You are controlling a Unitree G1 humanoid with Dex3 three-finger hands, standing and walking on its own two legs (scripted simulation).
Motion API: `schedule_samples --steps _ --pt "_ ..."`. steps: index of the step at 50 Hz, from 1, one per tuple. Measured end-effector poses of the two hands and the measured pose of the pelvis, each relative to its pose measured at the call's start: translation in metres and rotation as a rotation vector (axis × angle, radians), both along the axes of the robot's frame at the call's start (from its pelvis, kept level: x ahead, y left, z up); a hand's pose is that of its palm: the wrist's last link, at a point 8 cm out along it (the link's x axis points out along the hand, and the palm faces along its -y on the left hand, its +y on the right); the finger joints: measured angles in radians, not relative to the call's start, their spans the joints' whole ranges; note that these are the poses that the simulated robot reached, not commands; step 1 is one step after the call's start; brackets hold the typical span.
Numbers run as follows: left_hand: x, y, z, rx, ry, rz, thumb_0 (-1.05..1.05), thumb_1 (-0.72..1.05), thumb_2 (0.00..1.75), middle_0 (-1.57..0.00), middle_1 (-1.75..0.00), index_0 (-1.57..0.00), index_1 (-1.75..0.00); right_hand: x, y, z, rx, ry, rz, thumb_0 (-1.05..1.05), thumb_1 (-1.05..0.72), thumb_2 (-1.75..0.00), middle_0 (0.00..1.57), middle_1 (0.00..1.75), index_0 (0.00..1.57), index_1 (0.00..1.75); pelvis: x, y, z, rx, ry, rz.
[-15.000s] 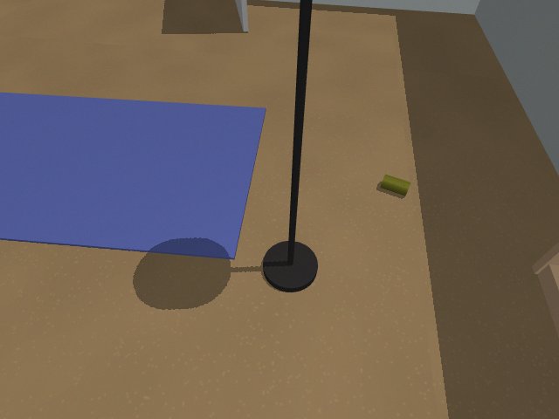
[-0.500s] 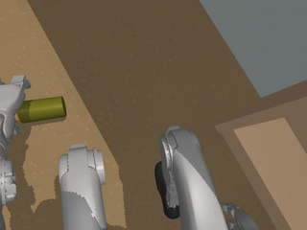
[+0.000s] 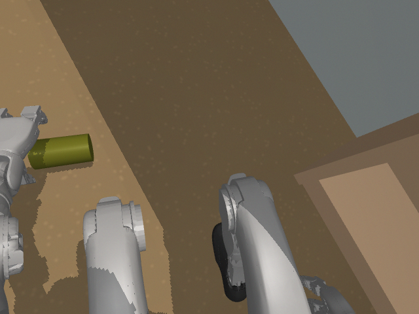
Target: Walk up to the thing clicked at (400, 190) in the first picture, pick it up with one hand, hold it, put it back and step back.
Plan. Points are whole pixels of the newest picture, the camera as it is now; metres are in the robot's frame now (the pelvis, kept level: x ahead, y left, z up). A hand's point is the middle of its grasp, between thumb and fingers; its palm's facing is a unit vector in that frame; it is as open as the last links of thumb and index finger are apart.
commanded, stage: approach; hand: left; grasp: from above
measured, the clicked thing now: (62, 151) +0.47 +0.26 -0.30
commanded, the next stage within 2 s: close in in 0.38 s
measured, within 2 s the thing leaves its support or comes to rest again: neither
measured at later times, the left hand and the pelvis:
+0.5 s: hand (58, 130) +0.49 +0.24 -0.18, palm faces -0.39 -0.06 -0.92, open 13.6 cm; pelvis +0.00 +0.00 -0.01, yaw -2 degrees
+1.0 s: hand (56, 151) +0.45 +0.26 -0.22, palm faces -0.44 -0.08 -0.90, open 13.8 cm; pelvis +0.00 +0.00 -0.02, yaw -2 degrees
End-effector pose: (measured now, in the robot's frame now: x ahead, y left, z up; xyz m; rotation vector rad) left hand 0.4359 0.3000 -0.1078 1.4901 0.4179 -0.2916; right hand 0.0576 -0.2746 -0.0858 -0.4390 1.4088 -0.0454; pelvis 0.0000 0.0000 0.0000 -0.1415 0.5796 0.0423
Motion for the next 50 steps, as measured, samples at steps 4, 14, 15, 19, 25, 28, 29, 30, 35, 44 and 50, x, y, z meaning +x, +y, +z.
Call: schedule_samples --steps 4,14,15,19,25,28,29,30,35,44,50 --pt "0.001 0.001 -0.002 0.005 0.000 -0.004 0.00 -0.39 0.91 -0.23 -0.89 -0.23 -0.90 0.000 0.000 -0.001 -0.007 -0.004 0.007 0.00 -0.91 -0.90 0.20 0.30 0.21 0.30 -0.001 0.000 -0.003 -0.001 -0.002 0.000" --pt "0.027 -0.031 -0.012 -0.001 -0.016 -0.068 0.00 -0.41 0.93 -0.18 -0.94 -0.19 -0.94 -0.012 0.003 0.002 -0.021 0.011 0.011 0.00 -0.90 -0.89 0.20 0.30 0.21 0.30 0.000 0.001 -0.007 -0.007 0.002 -0.005" --pt "0.031 -0.036 -0.013 -0.006 -0.024 -0.072 0.00 -0.42 0.94 -0.17 -0.94 -0.19 -0.94 -0.014 0.004 0.003 -0.022 0.013 0.007 0.00 -0.90 -0.89 0.20 0.30 0.21 0.30 0.000 0.001 -0.007 -0.009 0.003 -0.006" --pt "0.046 -0.053 -0.016 -0.012 -0.053 -0.066 0.00 -0.43 0.95 -0.15 -0.96 -0.17 -0.95 -0.025 0.005 0.006 -0.019 0.025 -0.020 0.00 -0.90 -0.89 0.20 0.30 0.21 0.30 0.002 0.002 -0.007 -0.013 0.014 -0.011" --pt "0.052 -0.056 -0.019 0.005 -0.054 -0.010 0.00 -0.45 0.96 -0.14 -0.97 -0.16 -0.96 -0.043 0.007 0.003 0.017 0.064 -0.054 0.00 -0.90 -0.89 0.20 0.30 0.21 0.30 0.004 0.001 -0.008 -0.012 0.021 -0.019" --pt "0.045 -0.046 -0.020 0.020 -0.033 0.027 0.00 -0.45 0.97 -0.14 -0.97 -0.15 -0.97 -0.047 0.009 0.000 0.041 0.079 -0.064 0.00 -0.90 -0.89 0.20 0.30 0.21 0.30 0.004 0.000 -0.008 -0.006 0.023 -0.019" --pt "0.042 -0.042 -0.020 0.024 -0.020 0.037 0.00 -0.46 0.97 -0.13 -0.98 -0.15 -0.97 -0.047 0.009 -0.002 0.048 0.083 -0.064 0.00 -0.90 -0.89 0.20 0.30 0.21 0.30 0.004 0.000 -0.007 -0.003 0.022 -0.018" --pt "0.038 -0.038 -0.020 0.027 -0.004 0.047 0.00 -0.46 0.98 -0.13 -0.98 -0.14 -0.97 -0.046 0.010 -0.003 0.055 0.085 -0.062 0.00 -0.90 -0.89 0.20 0.30 0.21 0.30 0.004 0.000 -0.007 -0.001 0.021 -0.017" --pt "0.021 -0.020 -0.026 0.014 0.066 0.066 0.00 -0.49 0.98 -0.11 -1.00 -0.13 -0.99 -0.037 0.006 -0.007 0.053 0.078 -0.021 0.00 -0.90 -0.90 0.20 0.30 0.21 0.30 0.002 -0.003 -0.009 0.003 0.005 -0.012" --pt "0.016 -0.030 -0.043 -0.045 0.032 -0.055 0.00 -0.50 0.99 -0.09 -1.02 -0.11 -1.01 -0.018 -0.008 0.000 -0.023 0.058 0.048 0.00 -0.91 -0.90 0.20 0.30 0.21 0.30 0.002 -0.003 -0.016 -0.011 -0.021 -0.018" --pt "0.021 -0.040 -0.058 -0.050 -0.007 -0.065 0.00 -0.49 1.02 -0.09 -1.01 -0.10 -1.01 -0.013 -0.009 0.003 -0.047 0.043 0.083 0.00 -0.90 -0.90 0.20 0.30 0.20 0.30 0.003 -0.001 -0.023 -0.022 -0.034 -0.026"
